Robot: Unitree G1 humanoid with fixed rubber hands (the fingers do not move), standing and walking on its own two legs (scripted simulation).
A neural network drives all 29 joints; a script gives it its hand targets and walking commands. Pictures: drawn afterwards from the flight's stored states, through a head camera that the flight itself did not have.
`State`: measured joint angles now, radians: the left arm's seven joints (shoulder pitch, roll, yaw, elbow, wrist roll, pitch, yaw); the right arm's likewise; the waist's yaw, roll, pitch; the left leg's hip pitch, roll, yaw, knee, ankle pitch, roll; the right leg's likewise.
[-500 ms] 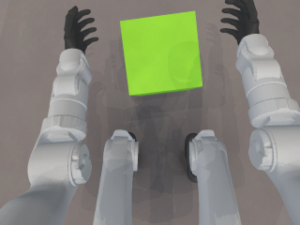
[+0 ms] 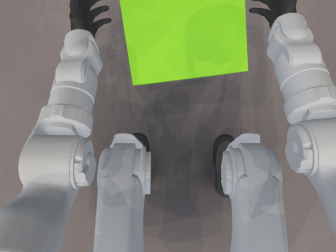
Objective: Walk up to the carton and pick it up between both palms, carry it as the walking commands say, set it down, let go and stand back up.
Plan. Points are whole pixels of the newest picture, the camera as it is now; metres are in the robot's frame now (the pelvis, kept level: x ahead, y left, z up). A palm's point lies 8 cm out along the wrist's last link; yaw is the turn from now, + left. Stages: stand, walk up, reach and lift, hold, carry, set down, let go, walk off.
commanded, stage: reach and lift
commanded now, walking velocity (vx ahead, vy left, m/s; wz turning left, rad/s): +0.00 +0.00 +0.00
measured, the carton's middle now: (181, 34) +0.52 +0.00 -0.27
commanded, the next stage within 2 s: none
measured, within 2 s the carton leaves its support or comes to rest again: leaves its support in 1.48 s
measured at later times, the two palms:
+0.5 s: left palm (87, 31) +0.51 +0.19 -0.20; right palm (276, 15) +0.53 -0.18 -0.20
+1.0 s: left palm (104, 28) +0.52 +0.15 -0.20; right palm (259, 13) +0.54 -0.15 -0.20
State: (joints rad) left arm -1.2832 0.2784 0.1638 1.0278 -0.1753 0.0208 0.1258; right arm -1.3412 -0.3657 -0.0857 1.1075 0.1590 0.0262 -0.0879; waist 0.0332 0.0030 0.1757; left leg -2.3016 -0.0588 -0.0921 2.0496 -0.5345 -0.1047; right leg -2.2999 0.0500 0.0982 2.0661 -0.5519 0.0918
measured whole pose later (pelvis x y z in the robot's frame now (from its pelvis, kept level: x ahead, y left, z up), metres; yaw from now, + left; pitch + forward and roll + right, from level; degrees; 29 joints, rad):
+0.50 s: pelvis +0.00 +0.00 -0.02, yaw +0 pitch +41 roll +1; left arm -1.33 0.31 0.11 1.09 -0.24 0.00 0.13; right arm -1.39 -0.39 -0.02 1.14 0.22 0.01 -0.10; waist 0.03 0.01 0.26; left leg -2.31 -0.04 -0.08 2.13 -0.54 -0.10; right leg -2.31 0.03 0.09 2.15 -0.56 0.08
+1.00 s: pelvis -0.01 +0.00 -0.01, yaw +0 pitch +40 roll +1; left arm -1.40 0.24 0.12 1.11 -0.20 -0.01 0.17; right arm -1.46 -0.32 -0.01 1.16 0.18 0.00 -0.12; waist 0.03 0.01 0.31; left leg -2.28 -0.04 -0.08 2.11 -0.53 -0.10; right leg -2.28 0.04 0.09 2.13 -0.55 0.08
